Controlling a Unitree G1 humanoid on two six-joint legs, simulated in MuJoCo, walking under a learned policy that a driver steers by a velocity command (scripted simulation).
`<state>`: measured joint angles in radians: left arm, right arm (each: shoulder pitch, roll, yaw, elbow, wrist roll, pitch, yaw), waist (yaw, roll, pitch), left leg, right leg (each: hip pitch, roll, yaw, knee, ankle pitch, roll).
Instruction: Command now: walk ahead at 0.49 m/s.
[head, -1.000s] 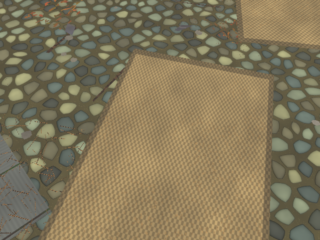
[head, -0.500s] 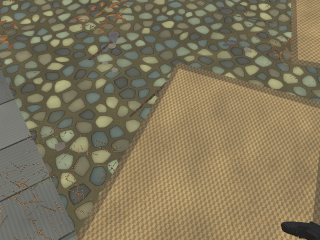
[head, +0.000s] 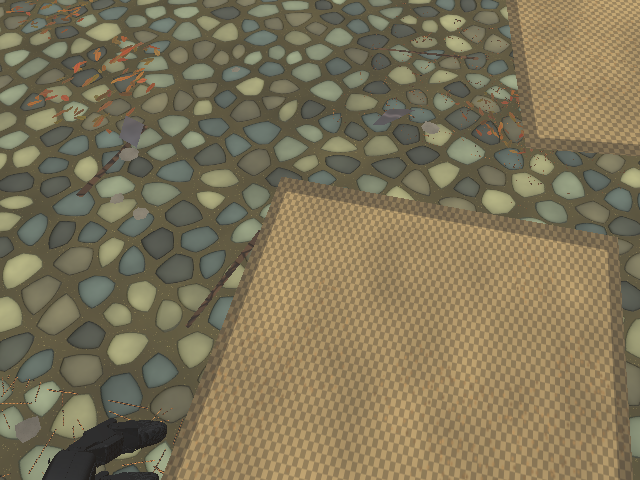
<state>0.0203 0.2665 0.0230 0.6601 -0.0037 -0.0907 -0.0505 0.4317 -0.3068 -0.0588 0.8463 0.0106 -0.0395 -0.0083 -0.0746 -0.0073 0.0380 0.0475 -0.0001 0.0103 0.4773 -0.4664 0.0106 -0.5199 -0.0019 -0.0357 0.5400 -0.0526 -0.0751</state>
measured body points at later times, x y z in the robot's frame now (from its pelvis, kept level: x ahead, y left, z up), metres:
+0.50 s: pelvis +0.28 +0.02 +0.01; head +0.31 +0.02 +0.46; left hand +0.27 +0.31 -0.12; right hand +0.51 -0.21 -0.07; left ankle +0.43 +0.13 -0.71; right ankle +0.13 -0.10 -0.72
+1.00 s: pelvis +0.56 +0.01 +0.02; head +0.59 +0.01 +0.46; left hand +0.78 +0.24 -0.06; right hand +0.55 -0.27 -0.11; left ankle +0.42 +0.13 -0.72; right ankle +0.72 -0.11 -0.70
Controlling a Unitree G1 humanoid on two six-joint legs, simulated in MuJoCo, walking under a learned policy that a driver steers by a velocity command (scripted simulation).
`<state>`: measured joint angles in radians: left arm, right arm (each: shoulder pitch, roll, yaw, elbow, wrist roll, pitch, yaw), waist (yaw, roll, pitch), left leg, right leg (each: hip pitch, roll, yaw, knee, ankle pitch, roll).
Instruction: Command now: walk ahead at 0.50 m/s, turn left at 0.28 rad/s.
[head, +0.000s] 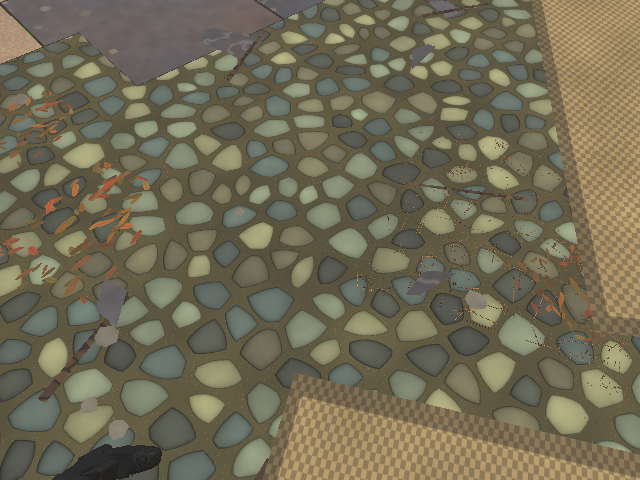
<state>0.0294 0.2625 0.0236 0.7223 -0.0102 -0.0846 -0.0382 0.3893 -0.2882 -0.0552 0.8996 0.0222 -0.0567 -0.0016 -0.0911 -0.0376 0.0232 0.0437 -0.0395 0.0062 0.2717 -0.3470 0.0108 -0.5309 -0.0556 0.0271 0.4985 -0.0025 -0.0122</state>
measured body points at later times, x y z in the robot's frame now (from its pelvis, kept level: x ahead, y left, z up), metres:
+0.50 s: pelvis +0.26 +0.01 +0.00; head +0.28 +0.03 +0.45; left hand +0.20 +0.29 -0.13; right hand +0.52 -0.17 -0.09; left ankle +0.38 +0.17 -0.71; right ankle +0.15 -0.13 -0.73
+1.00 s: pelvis +0.51 +0.12 +0.00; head +0.53 +0.15 +0.45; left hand +0.59 +0.45 -0.08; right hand +0.70 -0.12 -0.10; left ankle +0.38 +0.16 -0.73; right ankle +0.73 +0.10 -0.71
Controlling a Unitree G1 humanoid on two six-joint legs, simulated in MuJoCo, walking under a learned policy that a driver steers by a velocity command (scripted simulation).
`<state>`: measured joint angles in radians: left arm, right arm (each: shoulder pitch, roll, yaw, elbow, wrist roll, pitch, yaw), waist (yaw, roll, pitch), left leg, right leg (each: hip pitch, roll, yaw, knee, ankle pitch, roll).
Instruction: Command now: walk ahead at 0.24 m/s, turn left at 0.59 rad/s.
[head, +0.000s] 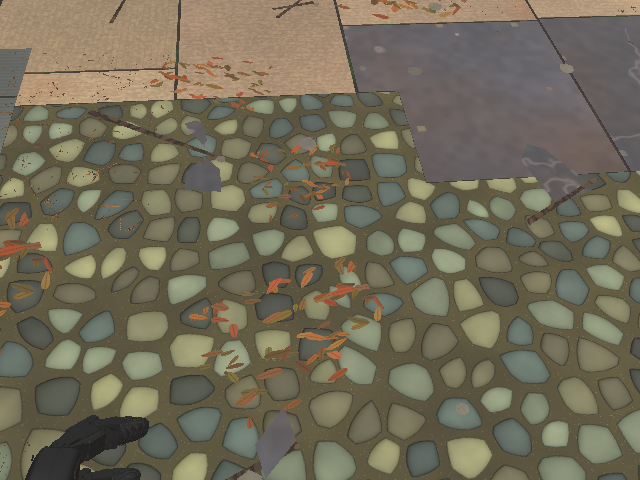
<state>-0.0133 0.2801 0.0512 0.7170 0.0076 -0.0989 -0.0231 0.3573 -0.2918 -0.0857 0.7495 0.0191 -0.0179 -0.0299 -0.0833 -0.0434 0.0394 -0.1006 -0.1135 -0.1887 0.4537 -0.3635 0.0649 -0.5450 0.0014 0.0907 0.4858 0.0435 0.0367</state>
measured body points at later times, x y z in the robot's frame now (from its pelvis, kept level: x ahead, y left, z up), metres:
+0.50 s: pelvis +0.09 +0.00 +0.00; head +0.11 +0.03 +0.45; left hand +0.14 +0.31 -0.13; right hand +0.32 -0.22 -0.08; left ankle +0.08 +0.11 -0.74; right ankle +0.17 -0.13 -0.73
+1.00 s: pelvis +0.10 +0.00 +0.00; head +0.11 +0.00 +0.45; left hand +0.12 +0.29 -0.12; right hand +0.30 -0.21 -0.12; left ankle +0.08 +0.11 -0.73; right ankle +0.13 -0.13 -0.73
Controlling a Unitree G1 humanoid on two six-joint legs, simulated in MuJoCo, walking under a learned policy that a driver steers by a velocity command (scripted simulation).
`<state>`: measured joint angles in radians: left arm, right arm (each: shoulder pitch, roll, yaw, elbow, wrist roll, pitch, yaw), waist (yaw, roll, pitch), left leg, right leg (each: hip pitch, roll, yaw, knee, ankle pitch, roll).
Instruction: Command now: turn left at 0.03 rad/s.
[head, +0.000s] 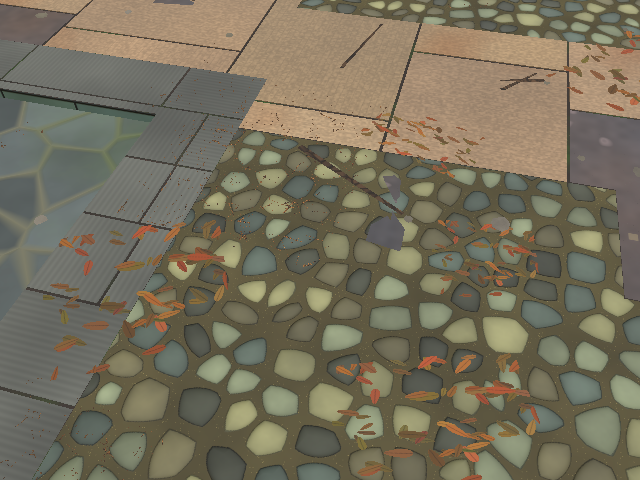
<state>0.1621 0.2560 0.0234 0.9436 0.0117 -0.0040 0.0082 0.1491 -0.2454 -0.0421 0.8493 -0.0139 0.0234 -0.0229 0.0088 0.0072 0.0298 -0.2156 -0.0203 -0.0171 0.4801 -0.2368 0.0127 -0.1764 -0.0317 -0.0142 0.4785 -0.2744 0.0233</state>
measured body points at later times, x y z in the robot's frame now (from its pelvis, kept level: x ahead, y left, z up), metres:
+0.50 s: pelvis +0.10 +0.02 +0.01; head +0.11 +0.04 +0.46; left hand +0.24 +0.28 -0.12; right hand +0.05 -0.24 -0.13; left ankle +0.02 +0.11 -0.74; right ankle +0.12 -0.13 -0.67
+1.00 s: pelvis +0.37 -0.05 +0.01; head +0.39 -0.06 +0.46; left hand +0.40 +0.21 -0.13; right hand +0.49 -0.33 -0.12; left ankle +0.44 +0.12 -0.66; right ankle +0.38 -0.13 -0.74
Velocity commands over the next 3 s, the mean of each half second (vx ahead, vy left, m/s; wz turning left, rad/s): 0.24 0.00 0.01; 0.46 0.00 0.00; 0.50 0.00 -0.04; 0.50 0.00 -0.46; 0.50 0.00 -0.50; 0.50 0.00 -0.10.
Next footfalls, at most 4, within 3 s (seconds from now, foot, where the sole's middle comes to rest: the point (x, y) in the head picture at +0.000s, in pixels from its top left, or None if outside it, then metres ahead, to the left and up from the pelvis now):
0.74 right None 0.42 -0.13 -0.78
1.30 left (297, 386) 0.74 0.10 -0.78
1.84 right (399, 289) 1.02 -0.16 -0.78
2.32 left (362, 198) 1.36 -0.07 -0.78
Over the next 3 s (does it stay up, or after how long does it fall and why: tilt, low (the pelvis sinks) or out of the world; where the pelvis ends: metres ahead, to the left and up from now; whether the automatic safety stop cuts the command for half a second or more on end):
stays up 1.43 -0.33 0.01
